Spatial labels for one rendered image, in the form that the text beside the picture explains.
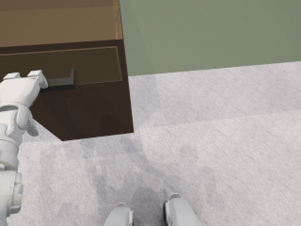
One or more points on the right robot shin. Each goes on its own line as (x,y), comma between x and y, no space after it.
(174,195)

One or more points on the robot left upper arm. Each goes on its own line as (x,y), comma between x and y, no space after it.
(11,194)

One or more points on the cabinet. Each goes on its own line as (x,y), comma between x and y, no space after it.
(96,109)

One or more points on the handle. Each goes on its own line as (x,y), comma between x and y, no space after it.
(58,84)

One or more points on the right robot thigh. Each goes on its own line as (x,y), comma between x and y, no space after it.
(179,213)

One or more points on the drawer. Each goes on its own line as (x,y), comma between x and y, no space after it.
(96,64)

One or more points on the left robot forearm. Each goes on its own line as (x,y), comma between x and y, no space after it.
(13,123)

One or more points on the robot left hand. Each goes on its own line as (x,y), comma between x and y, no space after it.
(24,91)

